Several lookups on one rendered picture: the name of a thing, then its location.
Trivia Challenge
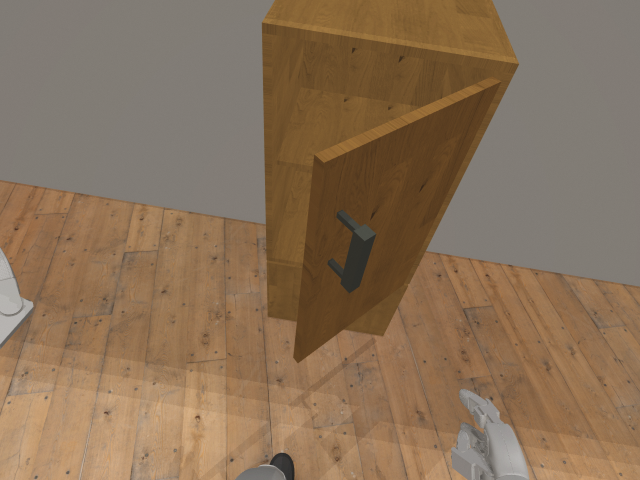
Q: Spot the robot right hand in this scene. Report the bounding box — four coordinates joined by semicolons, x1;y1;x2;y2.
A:
451;389;530;480

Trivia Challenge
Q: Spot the robot left hand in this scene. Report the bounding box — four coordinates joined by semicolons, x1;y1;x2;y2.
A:
0;247;33;349

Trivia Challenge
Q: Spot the handle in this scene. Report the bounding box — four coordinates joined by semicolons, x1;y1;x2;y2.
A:
327;210;376;293

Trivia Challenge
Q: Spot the cupboard door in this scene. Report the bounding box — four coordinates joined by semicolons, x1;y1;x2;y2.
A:
293;76;502;363

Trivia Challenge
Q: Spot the robot left shin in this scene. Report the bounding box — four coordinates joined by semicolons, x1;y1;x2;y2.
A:
258;465;286;479

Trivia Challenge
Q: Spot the robot left foot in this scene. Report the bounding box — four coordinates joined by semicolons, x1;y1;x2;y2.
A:
270;453;294;480

